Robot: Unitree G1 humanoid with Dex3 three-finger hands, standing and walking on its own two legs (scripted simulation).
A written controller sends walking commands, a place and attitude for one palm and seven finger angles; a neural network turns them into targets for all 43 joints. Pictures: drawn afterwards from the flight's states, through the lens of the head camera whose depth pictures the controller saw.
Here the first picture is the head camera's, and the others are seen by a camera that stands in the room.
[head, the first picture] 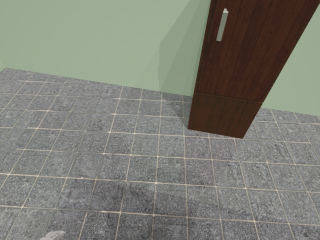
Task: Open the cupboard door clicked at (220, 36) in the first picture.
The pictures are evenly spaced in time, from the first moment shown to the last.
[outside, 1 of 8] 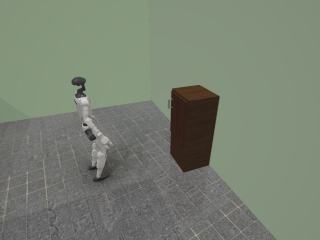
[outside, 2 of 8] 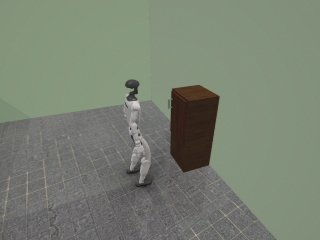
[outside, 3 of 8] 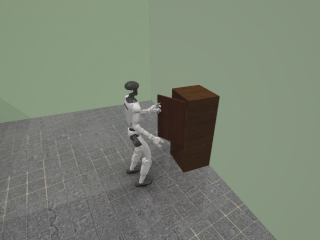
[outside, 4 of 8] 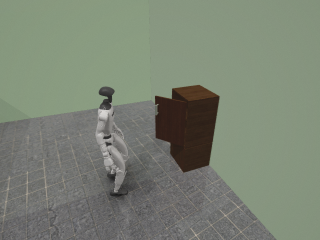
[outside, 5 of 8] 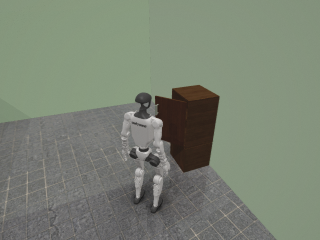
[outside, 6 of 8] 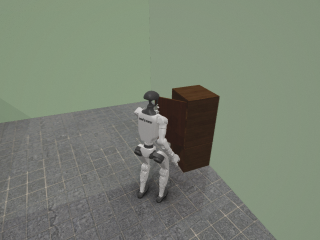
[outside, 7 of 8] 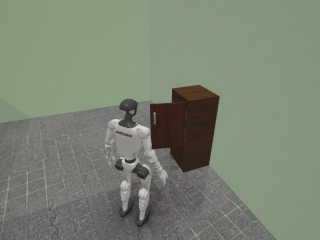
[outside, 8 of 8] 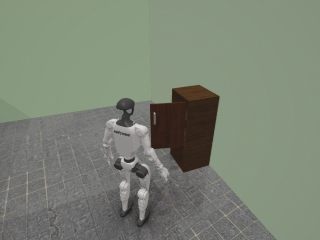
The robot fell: no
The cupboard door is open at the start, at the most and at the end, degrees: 0 79 76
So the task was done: yes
